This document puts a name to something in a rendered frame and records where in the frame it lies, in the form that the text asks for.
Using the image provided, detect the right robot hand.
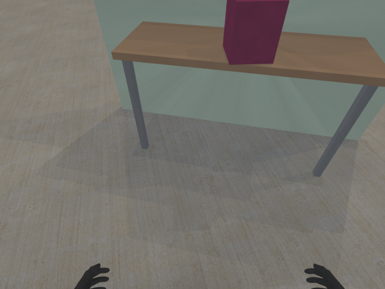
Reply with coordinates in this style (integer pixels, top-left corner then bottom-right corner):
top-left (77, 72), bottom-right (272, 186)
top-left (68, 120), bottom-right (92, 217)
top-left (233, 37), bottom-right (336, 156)
top-left (304, 264), bottom-right (344, 289)

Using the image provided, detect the carton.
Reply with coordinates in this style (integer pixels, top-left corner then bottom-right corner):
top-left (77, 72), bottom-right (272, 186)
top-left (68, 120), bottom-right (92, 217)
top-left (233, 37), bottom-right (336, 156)
top-left (223, 0), bottom-right (289, 65)

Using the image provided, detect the left robot hand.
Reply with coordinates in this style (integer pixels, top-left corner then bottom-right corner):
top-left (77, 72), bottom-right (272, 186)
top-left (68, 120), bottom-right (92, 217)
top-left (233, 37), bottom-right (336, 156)
top-left (74, 263), bottom-right (109, 289)

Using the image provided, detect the table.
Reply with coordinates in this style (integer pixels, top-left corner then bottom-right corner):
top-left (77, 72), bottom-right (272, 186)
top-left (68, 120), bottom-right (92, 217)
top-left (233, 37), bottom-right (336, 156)
top-left (111, 21), bottom-right (385, 177)

